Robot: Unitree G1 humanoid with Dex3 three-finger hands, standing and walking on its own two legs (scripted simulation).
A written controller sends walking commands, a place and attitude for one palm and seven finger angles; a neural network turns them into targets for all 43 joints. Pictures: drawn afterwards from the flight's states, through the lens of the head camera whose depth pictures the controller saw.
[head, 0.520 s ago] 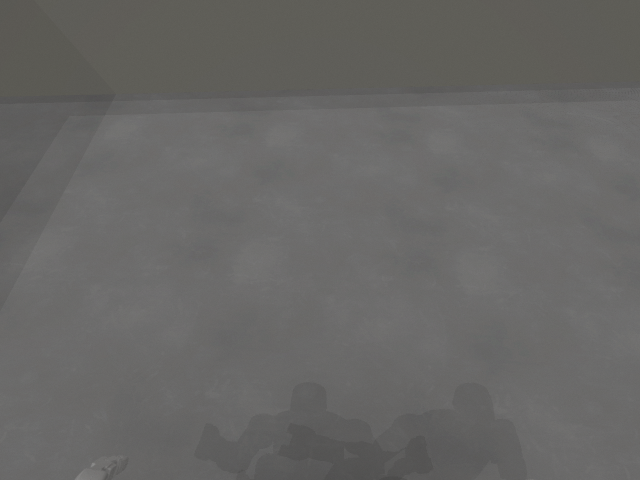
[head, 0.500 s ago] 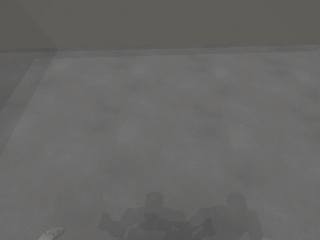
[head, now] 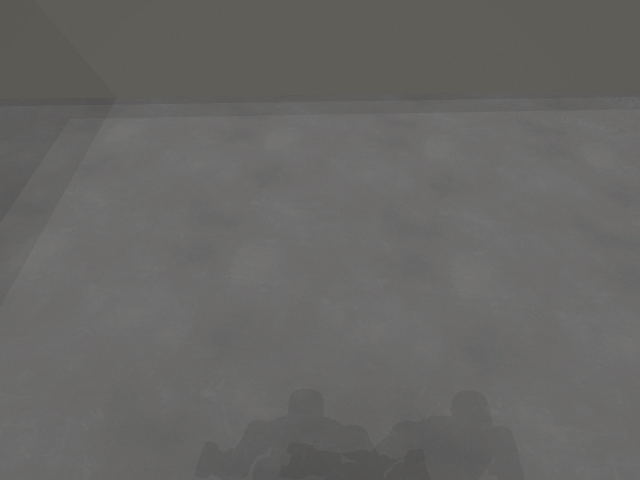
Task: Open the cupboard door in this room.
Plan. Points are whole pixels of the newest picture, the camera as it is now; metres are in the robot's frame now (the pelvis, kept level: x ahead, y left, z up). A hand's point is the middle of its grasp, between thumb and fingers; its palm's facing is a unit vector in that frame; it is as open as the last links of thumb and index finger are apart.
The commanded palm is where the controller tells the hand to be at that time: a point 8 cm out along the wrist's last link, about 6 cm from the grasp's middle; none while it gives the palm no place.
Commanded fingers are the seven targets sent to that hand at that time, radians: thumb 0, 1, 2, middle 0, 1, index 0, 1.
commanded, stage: stand and wait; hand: left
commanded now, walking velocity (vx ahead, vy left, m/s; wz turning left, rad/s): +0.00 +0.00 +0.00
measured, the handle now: out of the picture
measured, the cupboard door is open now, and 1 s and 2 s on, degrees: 0 0 0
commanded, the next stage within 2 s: turn or walk to find it in 0.38 s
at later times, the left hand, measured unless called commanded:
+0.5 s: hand out of the picture +0.06 +0.24 -0.15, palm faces -0.02 -0.94 -0.34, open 7.4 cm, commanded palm none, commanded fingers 0.00 0.90 0.90 -0.20 -0.30 -0.20 -0.30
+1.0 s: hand out of the picture -0.02 +0.21 -0.17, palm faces +0.18 -0.95 -0.25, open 7.4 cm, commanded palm none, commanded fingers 0.00 0.90 0.90 -0.20 -0.30 -0.20 -0.30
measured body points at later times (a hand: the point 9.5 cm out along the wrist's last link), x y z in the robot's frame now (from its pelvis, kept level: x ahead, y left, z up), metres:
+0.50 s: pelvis -0.02 +0.00 +0.00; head -0.02 -0.01 +0.45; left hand +0.06 +0.29 -0.13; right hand +0.05 -0.30 -0.13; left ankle -0.01 +0.12 -0.74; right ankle -0.01 -0.12 -0.74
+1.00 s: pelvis -0.05 +0.00 -0.01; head -0.02 +0.01 +0.44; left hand -0.03 +0.26 -0.15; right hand +0.01 -0.23 -0.16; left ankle -0.01 +0.12 -0.74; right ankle -0.05 -0.14 -0.71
